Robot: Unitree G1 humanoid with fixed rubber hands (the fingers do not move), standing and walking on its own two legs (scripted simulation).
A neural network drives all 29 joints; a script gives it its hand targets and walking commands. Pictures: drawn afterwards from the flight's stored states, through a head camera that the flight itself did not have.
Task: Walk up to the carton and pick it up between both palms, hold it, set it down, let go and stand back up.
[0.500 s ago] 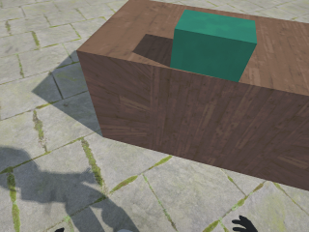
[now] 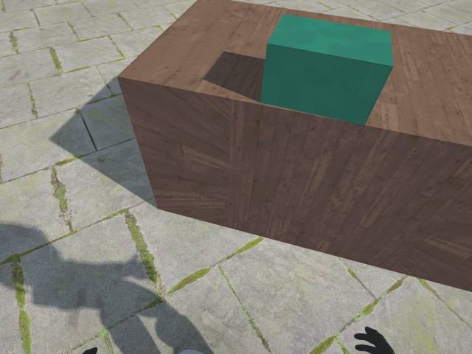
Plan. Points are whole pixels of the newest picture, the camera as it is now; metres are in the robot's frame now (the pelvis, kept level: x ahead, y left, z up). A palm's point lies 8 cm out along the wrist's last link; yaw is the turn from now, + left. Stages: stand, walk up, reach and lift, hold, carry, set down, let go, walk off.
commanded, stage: walk up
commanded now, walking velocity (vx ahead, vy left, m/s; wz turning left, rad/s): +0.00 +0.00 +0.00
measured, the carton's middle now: (322, 68) +0.81 -0.21 +0.07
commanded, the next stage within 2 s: none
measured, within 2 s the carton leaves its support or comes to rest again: neither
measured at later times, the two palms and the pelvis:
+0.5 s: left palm out of the picture +0.10 +0.29 -0.13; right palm out of the picture +0.13 -0.27 -0.09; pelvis +0.09 +0.01 -0.01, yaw +1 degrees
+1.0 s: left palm (160, 259) +0.29 +0.16 -0.07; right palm (411, 253) +0.35 -0.39 -0.11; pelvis +0.26 -0.12 +0.00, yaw -9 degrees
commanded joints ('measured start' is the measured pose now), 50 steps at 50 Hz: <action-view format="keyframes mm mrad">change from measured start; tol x32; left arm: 1 37 146 40 -68 0 -13 4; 50 233 120 90 -94 34 -95 -7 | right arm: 1 -3 -138 -43 -81 0 -17 -4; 15 420 -217 -139 -45 -56 -57 3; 50 67 -99 -40 -94 -27 -21 34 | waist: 1 0 17 -12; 34 -31 197 77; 40 55 -428 -142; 50 7 -117 44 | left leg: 1 -61 67 -66 -105 152 57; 4 -191 55 -56 -67 -462 103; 9 -440 103 172 187 -207 34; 13 327 54 151 -38 -53 76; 17 140 457 -575 -467 -734 220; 32 75 306 183 -290 168 224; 41 -289 74 205 751 -330 47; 50 -217 141 175 563 -29 25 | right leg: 1 31 -104 145 -144 36 -54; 6 128 -300 390 -366 -628 -204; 20 -525 -30 276 659 -127 22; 30 -397 -53 303 315 86 41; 38 289 71 163 28 141 -41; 41 157 -328 1103 -412 -382 -311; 50 -19 -145 514 -267 164 -185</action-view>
